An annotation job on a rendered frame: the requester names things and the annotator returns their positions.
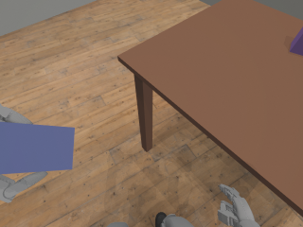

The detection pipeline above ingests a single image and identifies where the table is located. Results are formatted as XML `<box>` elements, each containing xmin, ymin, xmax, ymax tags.
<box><xmin>117</xmin><ymin>0</ymin><xmax>303</xmax><ymax>218</ymax></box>

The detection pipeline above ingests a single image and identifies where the right robot hand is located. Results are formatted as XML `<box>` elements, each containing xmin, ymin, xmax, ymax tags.
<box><xmin>218</xmin><ymin>183</ymin><xmax>255</xmax><ymax>227</ymax></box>

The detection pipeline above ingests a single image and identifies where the right robot foot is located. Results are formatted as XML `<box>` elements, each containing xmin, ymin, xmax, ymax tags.
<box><xmin>155</xmin><ymin>212</ymin><xmax>167</xmax><ymax>227</ymax></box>

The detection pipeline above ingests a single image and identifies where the left robot hand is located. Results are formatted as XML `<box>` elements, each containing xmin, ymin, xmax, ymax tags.
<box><xmin>0</xmin><ymin>103</ymin><xmax>48</xmax><ymax>203</ymax></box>

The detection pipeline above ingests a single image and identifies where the sponge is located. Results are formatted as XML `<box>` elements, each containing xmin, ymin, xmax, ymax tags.
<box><xmin>0</xmin><ymin>122</ymin><xmax>75</xmax><ymax>175</ymax></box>

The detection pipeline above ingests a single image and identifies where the robot right shin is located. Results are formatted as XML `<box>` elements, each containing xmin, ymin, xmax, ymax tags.
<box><xmin>162</xmin><ymin>214</ymin><xmax>176</xmax><ymax>223</ymax></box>

